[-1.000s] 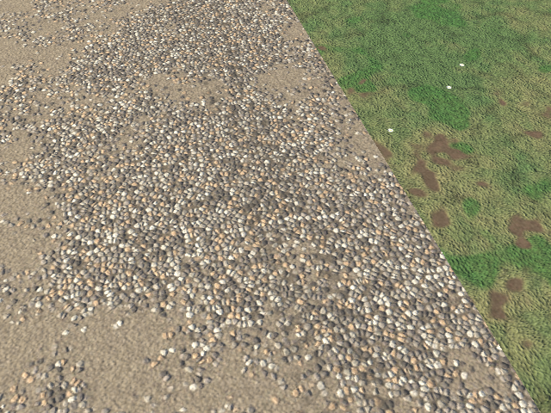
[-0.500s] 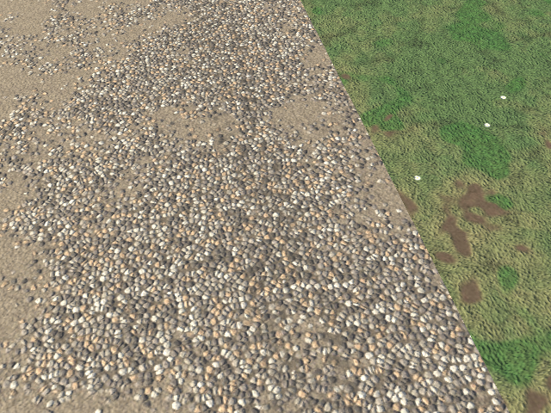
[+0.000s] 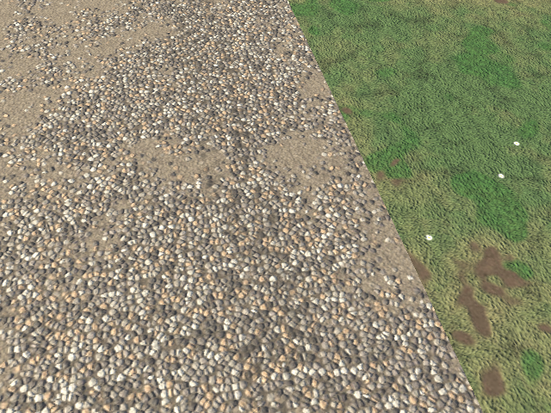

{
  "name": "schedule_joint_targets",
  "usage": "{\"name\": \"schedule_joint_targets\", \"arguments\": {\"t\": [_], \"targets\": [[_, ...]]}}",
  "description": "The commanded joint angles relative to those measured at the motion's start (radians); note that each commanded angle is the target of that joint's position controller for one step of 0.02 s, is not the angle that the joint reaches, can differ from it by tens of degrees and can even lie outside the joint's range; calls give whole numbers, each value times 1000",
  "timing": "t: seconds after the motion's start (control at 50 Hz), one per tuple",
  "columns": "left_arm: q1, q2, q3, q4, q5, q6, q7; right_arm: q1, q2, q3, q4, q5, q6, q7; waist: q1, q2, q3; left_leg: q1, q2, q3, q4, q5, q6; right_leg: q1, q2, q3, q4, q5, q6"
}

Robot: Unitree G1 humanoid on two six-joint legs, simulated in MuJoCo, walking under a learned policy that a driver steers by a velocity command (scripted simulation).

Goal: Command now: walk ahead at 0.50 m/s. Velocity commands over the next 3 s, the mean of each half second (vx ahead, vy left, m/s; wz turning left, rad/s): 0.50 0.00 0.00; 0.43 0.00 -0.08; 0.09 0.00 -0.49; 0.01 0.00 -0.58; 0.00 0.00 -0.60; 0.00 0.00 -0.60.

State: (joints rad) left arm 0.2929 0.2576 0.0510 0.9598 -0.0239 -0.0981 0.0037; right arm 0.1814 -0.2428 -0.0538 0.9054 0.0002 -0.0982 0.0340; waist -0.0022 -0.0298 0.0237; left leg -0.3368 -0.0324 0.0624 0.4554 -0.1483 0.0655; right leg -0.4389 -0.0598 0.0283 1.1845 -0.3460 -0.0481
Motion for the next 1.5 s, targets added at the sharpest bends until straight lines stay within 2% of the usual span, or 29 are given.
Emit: {"name": "schedule_joint_targets", "arguments": {"t": [0.02, 0.2, 0.3, 0.36, 0.4, 0.42, 0.44, 0.46, 0.48, 0.5, 0.54, 0.6, 0.64, 0.8, 0.86, 0.9, 0.94, 0.96, 0.98, 1.0, 1.02, 1.06, 1.12, 1.32, 1.4, 1.42, 1.44, 1.46, 1.5], "targets": [[48, 51, 23, -48, 7, 10, 11, 20, -81, -13, -25, -8, -17, 3, 22, 116, -57, 133, 250, -277, -298, 84, 164, -140, -93, 36, -28, 94, -2], [-240, 30, 20, -140, 15, 11, -1, 169, -139, -21, 38, 6, -5, -38, -42, 86, 26, 217, 218, -136, -348, 180, 134, -251, -63, -9, -491, 460, 38], [-375, 31, 9, -191, 4, 1, -29, 251, -150, -27, 83, 14, 14, -42, -83, 84, 70, 369, 272, -139, -296, 183, 133, -282, -35, -22, -627, 403, 22], [-359, 57, 14, -203, 1, -9, -45, 239, -165, -36, 91, 18, 28, -48, -49, 105, 52, 433, 305, -145, -220, 311, 112, -212, -11, -34, -673, 298, -16], [-188, 108, 42, -157, 6, -13, -42, 191, -172, -38, 81, 19, 36, -49, 51, 119, -53, 407, 261, -101, -29, 613, 80, 56, 54, -88, -704, 279, -56], [-5, 164, 68, -102, 11, -12, -34, 182, -145, -26, 69, 12, 37, -48, 124, 92, -172, 285, 204, -60, 192, 590, 48, 334, 24, -52, -679, 311, -95], [153, 266, 92, -74, 32, -9, -26, 269, -56, 2, 46, -1, 25, -41, 121, -102, -345, -82, 80, -9, 591, 213, -16, 750, -240, 327, -681, 265, -227], [175, 233, 79, -62, 19, -4, -29, 298, -17, 18, 61, 10, -2, -32, 110, -248, -441, -308, -32, -112, 818, -405, -37, 879, -359, 700, -854, 141, -317], [107, 166, 56, -73, 12, -5, -29, 215, -123, -10, 45, 36, -22, -27, 113, -167, -319, -411, 38, -184, 910, -387, -14, 782, -320, 611, -878, 71, -261], [20, 127, 44, -95, 14, -4, -26, 129, -143, -14, 18, 49, -31, -27, 93, -109, -202, -430, 91, -154, 895, -301, 1, 633, -283, 460, -895, 108, -221], [-93, 71, 25, -109, 29, -10, -32, 89, -125, -26, 16, 26, -16, -40, 24, -30, -80, -330, 168, -135, 757, -167, -2, 368, -203, 274, -967, 236, -180], [-78, 78, 26, -84, 30, -17, -34, 131, -65, -24, 28, 18, 20, -45, -20, -43, -45, -255, 188, -124, 667, -106, -19, 248, -169, 176, -1041, 302, -190], [-46, 109, 33, -68, 31, -19, -22, 68, -73, -28, 4, 11, 27, -49, -15, -26, -14, -321, 194, -121, 574, -22, -38, 254, -169, 142, -1067, 344, -198], [82, 130, 36, -10, 12, -2, 2, -199, -47, -14, -70, 14, 16, -25, 61, -27, 44, -327, 138, -70, 167, 259, -55, 347, -139, 29, -1077, 336, -150], [114, 125, 35, 17, 12, 20, 9, -259, -50, -11, -101, 6, 1, -11, 68, -31, 62, -284, 99, -70, 75, 215, -45, 401, -149, 40, -966, 533, -133], [95, 140, 42, 17, 9, 33, 15, -202, -88, -22, -93, 1, -11, -6, 28, -64, 14, -187, 73, -82, 31, 184, -25, 435, -157, 72, -871, 643, -102], [45, 137, 40, -8, 6, 39, 19, -16, -160, -51, -36, -15, -22, -17, -63, -49, -100, 92, 55, -58, -39, 348, 10, 395, -76, 55, -662, 722, -44], [30, 97, 25, -52, 22, 36, 19, 116, -238, -68, -19, -38, -25, -29, -97, 54, -255, 395, 227, -196, 56, 732, 62, 208, 6, 12, -397, 430, 6], [204, -24, -9, -36, 23, 31, 16, 132, -282, -70, -27, -33, -7, -33, -33, 322, -433, 736, 516, -481, 95, 978, 234, -118, 140, -21, -31, -343, 69], [209, 77, 15, -23, 3, 31, 16, 131, -212, -53, -56, -17, 10, -33, -67, 250, -523, 685, 492, -534, 40, 783, 237, -138, 104, 110, 100, -390, 72], [116, 128, 35, -51, -18, 39, 20, 60, -169, -40, -71, -12, 20, -38, -58, 197, -392, 564, 446, -416, -2, 625, 199, -213, 61, 81, 126, -325, 73], [52, 111, 45, -65, -5, 78, 38, -56, -116, -23, -79, -11, 32, -49, -11, 129, -201, 276, 375, -281, -99, 371, 160, -198, -10, 36, 71, -202, 90], [84, 60, 51, -87, 2, 129, 48, -132, -119, -25, -76, -38, 35, -51, 44, 171, -111, 18, 336, -152, -219, 169, 168, -55, -23, -4, -1, -105, 90], [-89, 91, 63, -203, 11, 151, 7, -144, -200, -52, -58, -3, 80, -83, 15, 148, -110, 118, 387, -5, -230, 68, 145, 31, -22, -76, -386, 26, 55], [-28, 109, 78, -199, 21, 153, -6, -117, -186, -53, -36, 24, 106, -76, 52, 111, -109, 124, 342, 53, -57, -8, 37, 203, 35, -113, -678, 153, -20], [3, 177, 99, -199, 25, 150, 5, -74, -143, -46, -23, 13, 113, -69, 43, -44, -85, 21, 254, 135, 145, -112, -46, 286, -49, 49, -813, 352, -75], [6, 286, 114, -227, 24, 149, 24, -93, -95, -33, -65, -32, 111, -59, -4, -334, -58, -297, 99, 181, 467, -507, -146, 410, -278, 391, -819, 693, -211], [21, 286, 108, -241, 56, 123, 14, -192, -123, -43, -101, -26, 103, -65, 59, -239, -115, -352, 47, -18, 642, -540, -142, 341, -324, 471, -858, 614, -319], [-76, 249, 101, -255, 39, 84, 11, -189, -152, -56, -93, 7, 104, -76, 8, -107, -99, -394, 71, -96, 691, -351, -107, 340, -223, 325, -862, 504, -220]]}}
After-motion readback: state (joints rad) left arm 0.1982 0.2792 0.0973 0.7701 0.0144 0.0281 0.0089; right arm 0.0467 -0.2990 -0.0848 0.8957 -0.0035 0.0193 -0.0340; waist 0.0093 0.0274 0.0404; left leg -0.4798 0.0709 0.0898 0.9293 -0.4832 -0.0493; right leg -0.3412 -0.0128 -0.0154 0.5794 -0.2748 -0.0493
